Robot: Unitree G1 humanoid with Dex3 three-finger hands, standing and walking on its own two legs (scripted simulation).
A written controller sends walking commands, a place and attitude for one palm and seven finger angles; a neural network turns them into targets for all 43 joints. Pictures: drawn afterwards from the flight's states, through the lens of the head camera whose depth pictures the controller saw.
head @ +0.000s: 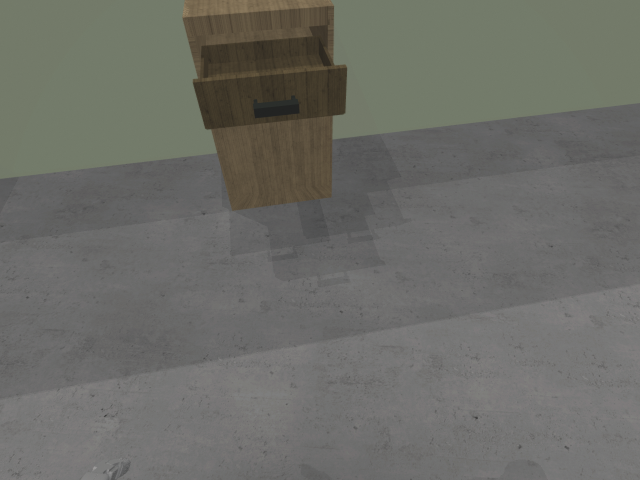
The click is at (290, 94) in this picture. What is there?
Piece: drawer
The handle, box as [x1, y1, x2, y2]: [253, 95, 298, 117]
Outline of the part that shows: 297,99 294,97 294,95 291,96 291,100 258,103 256,99 254,99 253,107 255,117 298,113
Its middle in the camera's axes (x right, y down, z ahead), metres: -0.13 -0.37 +1.07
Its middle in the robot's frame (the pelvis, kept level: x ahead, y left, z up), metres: +1.04 +0.19 -0.08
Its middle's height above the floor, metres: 0.69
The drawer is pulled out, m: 0.30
